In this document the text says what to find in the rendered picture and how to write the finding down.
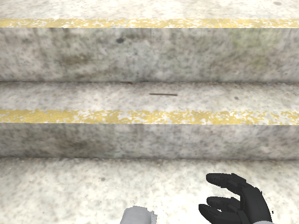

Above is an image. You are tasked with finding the robot right hand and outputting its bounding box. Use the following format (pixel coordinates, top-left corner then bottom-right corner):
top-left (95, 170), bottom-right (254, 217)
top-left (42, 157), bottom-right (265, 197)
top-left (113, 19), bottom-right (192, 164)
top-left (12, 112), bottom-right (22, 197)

top-left (198, 173), bottom-right (274, 224)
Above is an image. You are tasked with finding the left robot thigh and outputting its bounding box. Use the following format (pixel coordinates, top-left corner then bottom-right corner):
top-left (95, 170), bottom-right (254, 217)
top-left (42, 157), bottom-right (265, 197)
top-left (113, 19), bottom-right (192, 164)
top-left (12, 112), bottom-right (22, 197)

top-left (120, 205), bottom-right (158, 224)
